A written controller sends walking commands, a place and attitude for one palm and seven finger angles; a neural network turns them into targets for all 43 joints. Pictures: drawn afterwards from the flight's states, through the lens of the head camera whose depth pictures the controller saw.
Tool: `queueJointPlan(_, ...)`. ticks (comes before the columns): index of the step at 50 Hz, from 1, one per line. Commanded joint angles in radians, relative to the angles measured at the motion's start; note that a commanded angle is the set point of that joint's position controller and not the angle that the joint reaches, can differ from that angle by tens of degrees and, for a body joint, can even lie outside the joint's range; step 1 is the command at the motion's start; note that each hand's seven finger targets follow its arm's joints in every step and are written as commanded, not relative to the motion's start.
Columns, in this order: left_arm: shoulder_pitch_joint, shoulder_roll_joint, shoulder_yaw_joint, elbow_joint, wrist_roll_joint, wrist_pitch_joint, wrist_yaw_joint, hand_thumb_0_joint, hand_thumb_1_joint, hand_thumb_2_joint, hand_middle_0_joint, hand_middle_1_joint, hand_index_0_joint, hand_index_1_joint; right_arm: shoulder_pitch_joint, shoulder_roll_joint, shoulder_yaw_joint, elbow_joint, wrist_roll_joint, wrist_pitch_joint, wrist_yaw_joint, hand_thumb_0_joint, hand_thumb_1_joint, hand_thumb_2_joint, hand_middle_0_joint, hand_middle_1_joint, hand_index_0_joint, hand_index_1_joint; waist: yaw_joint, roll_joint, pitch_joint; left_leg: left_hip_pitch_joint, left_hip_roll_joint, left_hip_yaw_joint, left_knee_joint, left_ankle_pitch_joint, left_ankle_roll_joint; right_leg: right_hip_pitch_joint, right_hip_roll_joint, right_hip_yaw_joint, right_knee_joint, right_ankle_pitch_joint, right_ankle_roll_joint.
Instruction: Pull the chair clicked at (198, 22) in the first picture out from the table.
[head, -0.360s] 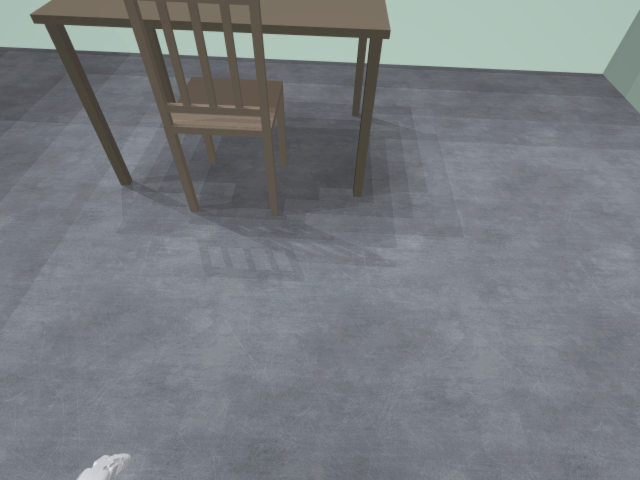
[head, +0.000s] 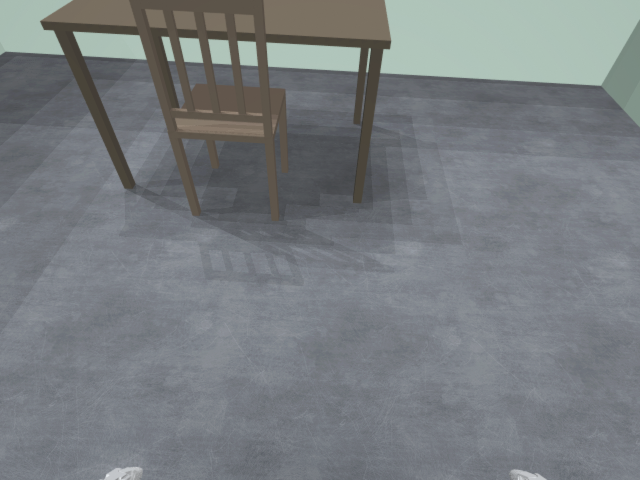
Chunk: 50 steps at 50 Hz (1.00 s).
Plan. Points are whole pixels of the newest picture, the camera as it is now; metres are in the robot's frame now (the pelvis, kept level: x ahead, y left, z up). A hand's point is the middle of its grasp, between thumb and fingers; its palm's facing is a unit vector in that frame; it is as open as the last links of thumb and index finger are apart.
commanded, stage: stand and wait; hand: left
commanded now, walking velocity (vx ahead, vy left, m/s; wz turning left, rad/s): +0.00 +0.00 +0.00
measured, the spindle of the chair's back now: (208, 66) +1.30 +0.44 -0.08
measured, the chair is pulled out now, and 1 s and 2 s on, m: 0.00 0.00 0.00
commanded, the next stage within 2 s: look at it before walking up in 0.64 s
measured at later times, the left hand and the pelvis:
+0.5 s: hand out of the picture +0.05 +0.24 -0.15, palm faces -0.03 -0.94 -0.33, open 7.3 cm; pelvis -0.02 -0.01 +0.00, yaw +0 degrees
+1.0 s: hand out of the picture +0.05 +0.24 -0.15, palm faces -0.03 -0.95 -0.32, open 7.3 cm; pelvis -0.02 -0.01 +0.01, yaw +0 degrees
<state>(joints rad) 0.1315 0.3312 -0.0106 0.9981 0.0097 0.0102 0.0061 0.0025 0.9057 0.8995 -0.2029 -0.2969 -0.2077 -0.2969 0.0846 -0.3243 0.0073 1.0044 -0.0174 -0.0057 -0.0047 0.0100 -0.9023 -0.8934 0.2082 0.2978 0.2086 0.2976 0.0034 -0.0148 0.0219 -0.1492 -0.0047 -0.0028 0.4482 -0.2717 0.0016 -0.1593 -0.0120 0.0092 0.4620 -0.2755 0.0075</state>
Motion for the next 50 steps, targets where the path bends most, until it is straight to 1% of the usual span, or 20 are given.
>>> queueJointPlan(1,-0.045,0.211,0.047,-0.064,-0.001,-0.03,0.009,0.0,0.9,0.9,-0.2,-0.3,-0.2,-0.3,-0.047,-0.206,-0.05,-0.056,0.003,-0.024,-0.012,0.0,-0.9,-0.9,0.2,0.3,0.2,0.3,-0.004,0.023,-0.085,0.028,0.11,-0.077,-0.063,0.283,0.034,0.021,-0.101,0.082,-0.068,0.273,-0.041)
queueJointPlan(5,-0.037,0.21,0.048,-0.044,-0.002,-0.031,0.009,0.0,0.9,0.9,-0.2,-0.3,-0.2,-0.3,-0.039,-0.207,-0.047,-0.034,0.005,-0.025,-0.013,0.0,-0.9,-0.9,0.2,0.3,0.2,0.3,-0.004,0.023,-0.093,0.034,0.113,-0.079,-0.072,0.273,0.033,0.034,-0.102,0.085,-0.08,0.267,-0.041)
queueJointPlan(8,-0.038,0.21,0.045,-0.03,-0.003,-0.031,0.009,0.0,0.9,0.9,-0.2,-0.3,-0.2,-0.3,-0.035,-0.21,-0.046,-0.02,0.007,-0.024,-0.012,0.0,-0.9,-0.9,0.2,0.3,0.2,0.3,-0.004,0.014,-0.074,0.03,0.114,-0.084,-0.087,0.244,0.032,0.025,-0.102,0.086,-0.093,0.239,-0.039)
queueJointPlan(10,-0.036,0.209,0.044,-0.02,-0.003,-0.03,0.008,0.0,0.9,0.9,-0.2,-0.3,-0.2,-0.3,-0.032,-0.21,-0.044,-0.009,0.007,-0.023,-0.011,0.0,-0.9,-0.9,0.2,0.3,0.2,0.3,-0.002,0.021,-0.054,0.016,0.114,-0.085,-0.101,0.204,0.032,0.017,-0.102,0.091,-0.108,0.199,-0.039)
queueJointPlan(11,-0.037,0.211,0.043,-0.016,-0.002,-0.03,0.007,0.0,0.9,0.9,-0.2,-0.3,-0.2,-0.3,-0.028,-0.209,-0.044,-0.004,0.007,-0.022,-0.01,0.0,-0.9,-0.9,0.2,0.3,0.2,0.3,-0.002,0.009,-0.045,0.01,0.113,-0.088,-0.107,0.189,0.031,0.014,-0.101,0.092,-0.114,0.183,-0.039)
queueJointPlan(13,-0.036,0.21,0.044,-0.009,-0.001,-0.03,0.007,0.0,0.9,0.9,-0.2,-0.3,-0.2,-0.3,-0.024,-0.208,-0.044,0.004,0.008,-0.021,-0.009,0.0,-0.9,-0.9,0.2,0.3,0.2,0.3,-0.003,0.005,-0.038,0.006,0.113,-0.09,-0.114,0.164,0.031,0.005,-0.101,0.096,-0.123,0.149,-0.038)
queueJointPlan(15,-0.035,0.211,0.043,-0.003,-0.001,-0.031,0.007,0.0,0.9,0.9,-0.2,-0.3,-0.2,-0.3,-0.019,-0.211,-0.043,0.012,0.008,-0.022,-0.008,0.0,-0.9,-0.9,0.2,0.3,0.2,0.3,-0.004,0.004,-0.039,0.007,0.112,-0.092,-0.116,0.161,0.029,0.004,-0.101,0.103,-0.131,0.142,-0.04)
queueJointPlan(16,-0.032,0.21,0.043,0.001,-0.002,-0.032,0.007,0.0,0.9,0.9,-0.2,-0.3,-0.2,-0.3,-0.02,-0.211,-0.043,0.017,0.007,-0.023,-0.008,0.0,-0.9,-0.9,0.2,0.3,0.2,0.3,-0.002,0.016,-0.037,0.011,0.113,-0.09,-0.118,0.163,0.028,0.0,-0.103,0.103,-0.133,0.145,-0.04)
queueJointPlan(17,-0.031,0.213,0.043,0.0,-0.001,-0.033,0.007,0.0,0.9,0.9,-0.2,-0.3,-0.2,-0.3,-0.017,-0.213,-0.043,0.018,0.009,-0.022,-0.008,0.0,-0.9,-0.9,0.2,0.3,0.2,0.3,-0.002,0.012,-0.046,0.012,0.114,-0.092,-0.116,0.161,0.028,0.004,-0.101,0.103,-0.132,0.14,-0.04)
queueJointPlan(22,-0.03,0.211,0.041,0.01,-0.001,-0.033,0.006,0.0,0.9,0.9,-0.2,-0.3,-0.2,-0.3,-0.013,-0.211,-0.042,0.031,0.009,-0.021,-0.006,0.0,-0.9,-0.9,0.2,0.3,0.2,0.3,-0.001,0.002,-0.027,0.006,0.114,-0.092,-0.125,0.133,0.026,-0.016,-0.102,0.109,-0.15,0.096,-0.039)
queueJointPlan(28,-0.031,0.212,0.041,0.013,0.001,-0.033,0.005,0.0,0.9,0.9,-0.2,-0.3,-0.2,-0.3,0.001,-0.207,-0.042,0.039,0.007,-0.021,-0.004,0.0,-0.9,-0.9,0.2,0.3,0.2,0.3,-0.003,0.001,-0.02,-0.013,0.113,-0.096,-0.135,0.1,0.026,-0.024,-0.102,0.116,-0.161,0.043,-0.039)
queueJointPlan(30,-0.03,0.209,0.041,0.013,0.0,-0.033,0.005,0.0,0.9,0.9,-0.2,-0.3,-0.2,-0.3,0.001,-0.206,-0.041,0.041,0.007,-0.023,-0.004,0.0,-0.9,-0.9,0.2,0.3,0.2,0.3,-0.002,0.011,-0.021,-0.012,0.112,-0.098,-0.135,0.11,0.025,-0.023,-0.101,0.12,-0.161,0.052,-0.04)
queueJointPlan(32,-0.029,0.21,0.042,0.014,0.001,-0.035,0.006,0.0,0.9,0.9,-0.2,-0.3,-0.2,-0.3,0.002,-0.207,-0.042,0.04,0.008,-0.021,-0.004,0.0,-0.9,-0.9,0.2,0.3,0.2,0.3,-0.003,0.003,-0.034,-0.001,0.112,-0.098,-0.125,0.121,0.024,-0.024,-0.101,0.119,-0.161,0.062,-0.04)
queueJointPlan(33,-0.031,0.209,0.042,0.014,0.001,-0.035,0.005,0.0,0.9,0.9,-0.2,-0.3,-0.2,-0.3,0.003,-0.205,-0.042,0.041,0.008,-0.023,-0.004,0.0,-0.9,-0.9,0.2,0.3,0.2,0.3,-0.004,0.009,-0.033,-0.004,0.114,-0.096,-0.128,0.119,0.024,-0.022,-0.104,0.118,-0.162,0.061,-0.039)
queueJointPlan(35,-0.029,0.208,0.041,0.015,0.0,-0.035,0.006,0.0,0.9,0.9,-0.2,-0.3,-0.2,-0.3,0.001,-0.204,-0.042,0.043,0.007,-0.024,-0.004,0.0,-0.9,-0.9,0.2,0.3,0.2,0.3,-0.003,0.018,-0.034,-0.002,0.115,-0.097,-0.13,0.128,0.023,-0.021,-0.102,0.118,-0.159,0.077,-0.04)
queueJointPlan(42,-0.022,0.206,0.04,0.018,0.0,-0.037,0.007,0.0,0.9,0.9,-0.2,-0.3,-0.2,-0.3,0.001,-0.206,-0.043,0.044,0.01,-0.025,-0.006,0.0,-0.9,-0.9,0.2,0.3,0.2,0.3,-0.002,0.016,-0.054,0.015,0.122,-0.096,-0.127,0.172,0.024,-0.001,-0.1,0.108,-0.146,0.145,-0.038)
queueJointPlan(44,-0.023,0.204,0.04,0.02,0.0,-0.037,0.006,0.0,0.9,0.9,-0.2,-0.3,-0.2,-0.3,0.0,-0.205,-0.041,0.046,0.009,-0.026,-0.006,0.0,-0.9,-0.9,0.2,0.3,0.2,0.3,-0.002,0.024,-0.05,0.014,0.122,-0.095,-0.13,0.175,0.023,0.0,-0.101,0.108,-0.145,0.152,-0.038)
queueJointPlan(45,-0.028,0.206,0.039,0.021,0.0,-0.036,0.006,0.0,0.9,0.9,-0.2,-0.3,-0.2,-0.3,0.0,-0.208,-0.041,0.046,0.009,-0.025,-0.006,0.0,-0.9,-0.9,0.2,0.3,0.2,0.3,-0.003,0.019,-0.038,0.008,0.123,-0.096,-0.136,0.171,0.023,-0.003,-0.1,0.103,-0.146,0.15,-0.037)
queueJointPlan(46,-0.025,0.203,0.04,0.022,0.001,-0.035,0.006,0.0,0.9,0.9,-0.2,-0.3,-0.2,-0.3,-0.001,-0.207,-0.041,0.047,0.009,-0.026,-0.006,0.0,-0.9,-0.9,0.2,0.3,0.2,0.3,-0.003,0.027,-0.044,0.009,0.122,-0.098,-0.139,0.165,0.024,0.0,-0.099,0.104,-0.146,0.142,-0.036)
queueJointPlan(50,-0.021,0.205,0.04,0.023,0.001,-0.037,0.006,0.0,0.9,0.9,-0.2,-0.3,-0.2,-0.3,0.0,-0.206,-0.041,0.046,0.01,-0.026,-0.007,0.0,-0.9,-0.9,0.2,0.3,0.2,0.3,-0.002,0.015,-0.045,0.017,0.122,-0.094,-0.133,0.183,0.024,0.003,-0.103,0.103,-0.15,0.163,-0.036)
